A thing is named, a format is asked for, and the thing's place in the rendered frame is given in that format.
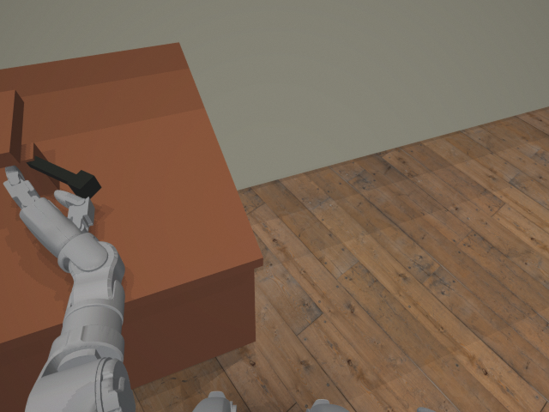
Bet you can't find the counter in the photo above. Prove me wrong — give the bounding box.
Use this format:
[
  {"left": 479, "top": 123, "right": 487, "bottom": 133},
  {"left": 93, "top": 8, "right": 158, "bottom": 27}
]
[{"left": 0, "top": 42, "right": 263, "bottom": 412}]

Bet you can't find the left robot upper arm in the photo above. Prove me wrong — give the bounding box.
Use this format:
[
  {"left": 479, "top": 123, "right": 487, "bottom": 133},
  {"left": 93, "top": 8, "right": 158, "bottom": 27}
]
[{"left": 27, "top": 357, "right": 136, "bottom": 412}]

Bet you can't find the robot left forearm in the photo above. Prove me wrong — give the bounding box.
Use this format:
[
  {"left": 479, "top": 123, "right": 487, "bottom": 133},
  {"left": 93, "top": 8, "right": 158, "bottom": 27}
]
[{"left": 25, "top": 233, "right": 125, "bottom": 412}]

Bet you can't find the right robot shin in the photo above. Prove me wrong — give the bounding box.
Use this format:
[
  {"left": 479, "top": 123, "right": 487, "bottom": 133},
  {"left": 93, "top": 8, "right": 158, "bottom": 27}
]
[{"left": 312, "top": 399, "right": 329, "bottom": 407}]

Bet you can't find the robot shin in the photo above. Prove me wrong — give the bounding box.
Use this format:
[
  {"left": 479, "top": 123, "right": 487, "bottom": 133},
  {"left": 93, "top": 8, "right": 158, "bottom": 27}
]
[
  {"left": 208, "top": 391, "right": 226, "bottom": 398},
  {"left": 312, "top": 399, "right": 329, "bottom": 407}
]

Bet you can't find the left robot hand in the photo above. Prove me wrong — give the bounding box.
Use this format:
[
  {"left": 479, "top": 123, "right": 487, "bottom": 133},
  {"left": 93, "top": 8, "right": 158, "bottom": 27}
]
[{"left": 3, "top": 166, "right": 95, "bottom": 258}]

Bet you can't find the left robot shin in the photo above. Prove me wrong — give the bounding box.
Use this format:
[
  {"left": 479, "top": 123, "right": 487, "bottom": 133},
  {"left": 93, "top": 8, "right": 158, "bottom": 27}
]
[{"left": 208, "top": 391, "right": 226, "bottom": 398}]

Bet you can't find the tap lever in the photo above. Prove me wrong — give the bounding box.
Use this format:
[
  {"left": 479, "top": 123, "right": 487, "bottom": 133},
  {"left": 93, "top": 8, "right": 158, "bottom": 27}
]
[{"left": 27, "top": 156, "right": 101, "bottom": 198}]

